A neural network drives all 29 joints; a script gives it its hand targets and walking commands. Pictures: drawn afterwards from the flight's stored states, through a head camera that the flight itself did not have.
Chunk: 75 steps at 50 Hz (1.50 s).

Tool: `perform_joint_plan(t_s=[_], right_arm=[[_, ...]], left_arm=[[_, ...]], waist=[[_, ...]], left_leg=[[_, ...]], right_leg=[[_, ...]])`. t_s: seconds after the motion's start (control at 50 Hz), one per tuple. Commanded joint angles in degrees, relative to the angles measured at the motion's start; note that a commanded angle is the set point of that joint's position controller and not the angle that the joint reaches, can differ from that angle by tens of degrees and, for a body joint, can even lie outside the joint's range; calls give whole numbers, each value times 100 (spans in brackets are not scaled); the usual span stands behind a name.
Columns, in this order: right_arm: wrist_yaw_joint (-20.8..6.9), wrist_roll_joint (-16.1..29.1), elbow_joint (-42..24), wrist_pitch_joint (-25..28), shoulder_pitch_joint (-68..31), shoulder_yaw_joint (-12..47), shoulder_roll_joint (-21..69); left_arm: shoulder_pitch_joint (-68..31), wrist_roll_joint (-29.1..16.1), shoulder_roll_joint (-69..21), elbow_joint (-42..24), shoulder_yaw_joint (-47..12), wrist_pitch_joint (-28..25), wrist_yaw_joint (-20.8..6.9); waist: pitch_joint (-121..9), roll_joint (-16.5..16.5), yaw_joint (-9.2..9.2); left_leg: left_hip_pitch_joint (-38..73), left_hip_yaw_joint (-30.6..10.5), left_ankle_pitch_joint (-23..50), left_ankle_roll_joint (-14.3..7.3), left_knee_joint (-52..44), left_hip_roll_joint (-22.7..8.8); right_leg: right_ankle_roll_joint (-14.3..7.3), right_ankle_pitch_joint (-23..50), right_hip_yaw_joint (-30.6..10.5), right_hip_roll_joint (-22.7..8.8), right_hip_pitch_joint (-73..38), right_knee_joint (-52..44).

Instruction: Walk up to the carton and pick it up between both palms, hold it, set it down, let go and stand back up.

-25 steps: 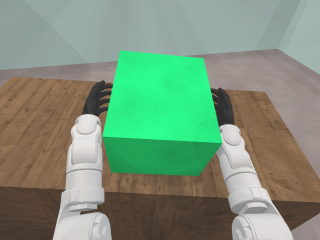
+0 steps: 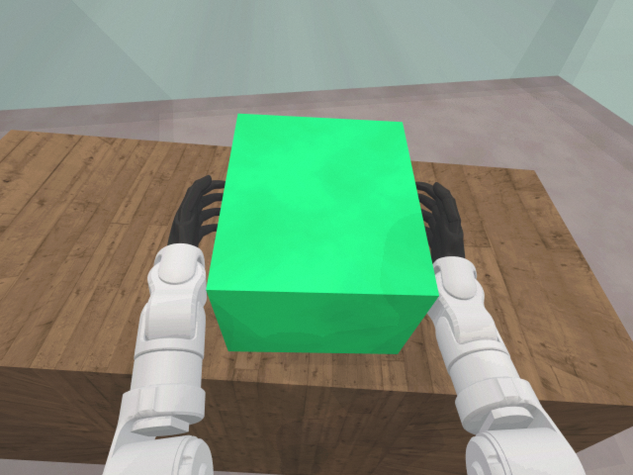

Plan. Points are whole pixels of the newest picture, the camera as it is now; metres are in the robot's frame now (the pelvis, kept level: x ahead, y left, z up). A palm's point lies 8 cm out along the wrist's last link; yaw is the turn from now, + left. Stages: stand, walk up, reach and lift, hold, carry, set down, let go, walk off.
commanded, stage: set down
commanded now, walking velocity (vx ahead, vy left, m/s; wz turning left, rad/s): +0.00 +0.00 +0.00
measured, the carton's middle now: (317, 233) +0.41 +0.01 +0.09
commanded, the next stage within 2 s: none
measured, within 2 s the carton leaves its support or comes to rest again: neither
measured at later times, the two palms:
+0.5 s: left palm (194, 245) +0.38 +0.17 +0.09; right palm (438, 251) +0.37 -0.15 +0.10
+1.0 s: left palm (204, 247) +0.41 +0.17 +0.05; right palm (428, 251) +0.40 -0.16 +0.07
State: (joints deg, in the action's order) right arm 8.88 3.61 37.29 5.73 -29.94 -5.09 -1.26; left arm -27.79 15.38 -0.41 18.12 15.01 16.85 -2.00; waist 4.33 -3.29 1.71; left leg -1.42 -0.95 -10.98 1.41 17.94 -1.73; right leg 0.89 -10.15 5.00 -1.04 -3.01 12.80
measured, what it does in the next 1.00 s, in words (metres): stands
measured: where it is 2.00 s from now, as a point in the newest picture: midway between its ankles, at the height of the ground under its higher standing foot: outside the picture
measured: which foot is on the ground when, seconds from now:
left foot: down 0.00-1.00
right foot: down 0.00-1.00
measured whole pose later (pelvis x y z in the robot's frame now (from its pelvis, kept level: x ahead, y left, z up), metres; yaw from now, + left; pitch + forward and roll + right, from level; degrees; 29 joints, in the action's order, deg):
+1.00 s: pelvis +0.01 +0.00 +0.00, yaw -2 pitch +5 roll -1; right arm 4.5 -15.2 56.1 18.2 -38.8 -25.5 2.5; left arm -39.0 15.8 1.5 51.4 21.8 -5.2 -0.1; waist -0.2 -1.8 -1.6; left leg -11.8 1.3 -10.8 1.4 17.9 -2.4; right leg 0.7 -9.6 2.8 -0.5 8.7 13.7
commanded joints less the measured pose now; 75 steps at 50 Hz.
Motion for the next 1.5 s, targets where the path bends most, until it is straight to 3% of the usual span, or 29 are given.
perform_joint_plan(t_s=[0.0,0.04,0.1,0.3,0.38,0.48,0.56,0.58,0.62,0.76,0.84,0.96,1.02,1.06,1.18,1.2,1.28,1.48], right_arm=[[-664,-386,-1296,617,-4044,1681,2540],[-698,-567,-1064,598,-4056,1466,2487],[-778,-628,-901,680,-4206,1285,2523],[-990,-1417,192,881,-4447,199,2681],[-1101,-1651,379,1105,-4603,-47,2810],[-1130,-1969,739,1084,-4476,-378,2915],[-1096,-1980,894,1177,-4374,-282,3027],[-1102,-2012,951,1199,-4398,-342,3062],[-1123,-2053,830,1288,-4462,-267,3114],[-1139,-2175,1188,1478,-4338,-299,3133],[-1150,-2168,1207,1579,-4373,-255,3242],[-1105,-2294,1455,1659,-4338,-284,3295],[-1130,-2337,1486,1727,-4378,-316,3303],[-1119,-2416,1585,1742,-4303,-320,3391],[-1140,-2569,1835,1766,-4450,-671,3427],[-1155,-2663,2011,1727,-4441,-743,3468],[-1163,-2777,1885,1757,-4522,-796,3511],[-1259,-3049,2228,1681,-4525,-1212,3450]], left_arm=[[-3435,-411,-2938,-280,-2400,-569,-633],[-3422,-351,-2922,77,-2282,-591,-646],[-3535,-297,-2900,357,-2065,-687,-637],[-4174,-25,-2847,1514,-1302,-1162,-657],[-4585,-55,-2969,1642,-1328,-1546,-481],[-4482,95,-2841,2234,-900,-1714,-560],[-4443,183,-2850,2278,-802,-1846,-561],[-4542,162,-2809,2208,-818,-1918,-546],[-4506,151,-2839,2330,-783,-2016,-507],[-4511,175,-2935,2481,-889,-2295,-374],[-4634,83,-2977,2632,-950,-2481,-343],[-4638,56,-2923,2858,-876,-2653,-337],[-4657,77,-3022,3026,-970,-2756,-289],[-4704,85,-2929,3134,-876,-2841,-290],[-5093,74,-2934,3384,-764,-3049,-263],[-5146,114,-2833,3500,-620,-3089,-254],[-5194,144,-2748,3725,-571,-3238,-249],[-5369,294,-2511,4409,-116,-3475,-239]], waist=[[-2669,472,6],[-2471,395,4],[-2570,363,-158],[-2475,311,-267],[-3102,579,-270],[-2594,353,-276],[-2878,401,-324],[-2996,380,-274],[-3052,302,-341],[-3347,515,-335],[-3485,536,-316],[-3627,370,-309],[-3839,534,-330],[-3922,402,-313],[-4015,575,-257],[-3913,440,-266],[-4121,398,-325],[-4125,455,-356]], left_leg=[[705,357,2725,269,144,279],[497,404,2403,214,38,257],[425,462,2292,186,-12,248],[105,731,1495,95,-290,226],[324,775,2036,200,-105,197],[-143,788,1595,91,-251,262],[-201,846,2148,130,-134,241],[-207,820,2194,136,-121,238],[-215,807,2314,149,-75,237],[34,818,2912,266,163,175],[-46,777,3314,264,276,189],[-426,751,3152,228,238,188],[-303,719,3454,264,316,141],[-410,730,3487,220,352,145],[-467,699,3309,253,359,133],[-605,717,3076,222,309,127],[-857,785,2975,159,301,133],[-1162,794,2641,112,209,113]], right_leg=[[149,2518,231,303,-495,240],[152,2227,245,288,-421,193],[135,2147,233,282,-422,188],[115,1372,230,209,-365,82],[70,1615,270,232,-160,157],[140,1616,143,171,-401,164],[169,2357,134,194,-703,349],[161,2407,135,182,-697,359],[153,2483,141,210,-724,384],[96,2652,211,270,-239,401],[103,3141,126,272,-230,518],[132,3449,52,205,-454,612],[112,3513,80,224,-199,657],[141,3726,54,208,-184,703],[66,3365,45,234,125,688],[74,3225,64,213,105,656],[106,3378,-8,155,-12,717],[100,3058,-33,109,197,792]])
